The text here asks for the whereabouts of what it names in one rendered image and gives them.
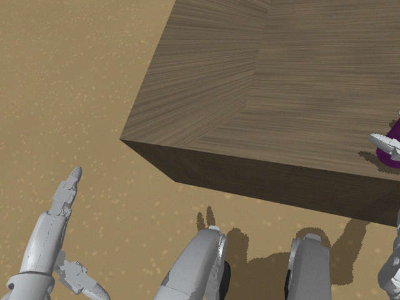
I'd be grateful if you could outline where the bottle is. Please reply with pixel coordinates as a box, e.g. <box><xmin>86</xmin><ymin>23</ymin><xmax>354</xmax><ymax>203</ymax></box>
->
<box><xmin>376</xmin><ymin>118</ymin><xmax>400</xmax><ymax>168</ymax></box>

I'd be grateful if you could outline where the right robot hand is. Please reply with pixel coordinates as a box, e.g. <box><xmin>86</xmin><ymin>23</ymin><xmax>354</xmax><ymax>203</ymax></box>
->
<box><xmin>367</xmin><ymin>110</ymin><xmax>400</xmax><ymax>161</ymax></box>

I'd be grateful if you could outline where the left robot hand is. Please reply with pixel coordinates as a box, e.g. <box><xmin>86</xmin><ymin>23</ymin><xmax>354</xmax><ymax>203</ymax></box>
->
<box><xmin>19</xmin><ymin>166</ymin><xmax>111</xmax><ymax>300</ymax></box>

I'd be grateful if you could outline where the right robot arm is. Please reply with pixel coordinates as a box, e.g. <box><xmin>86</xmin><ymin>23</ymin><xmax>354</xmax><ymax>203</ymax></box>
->
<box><xmin>377</xmin><ymin>210</ymin><xmax>400</xmax><ymax>300</ymax></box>

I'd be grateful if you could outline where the left robot arm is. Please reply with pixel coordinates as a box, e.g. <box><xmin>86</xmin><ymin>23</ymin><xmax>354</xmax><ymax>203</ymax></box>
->
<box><xmin>1</xmin><ymin>271</ymin><xmax>55</xmax><ymax>300</ymax></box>

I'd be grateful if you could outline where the left robot foot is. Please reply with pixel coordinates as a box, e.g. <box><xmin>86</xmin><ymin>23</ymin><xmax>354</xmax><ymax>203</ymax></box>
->
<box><xmin>219</xmin><ymin>261</ymin><xmax>231</xmax><ymax>300</ymax></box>

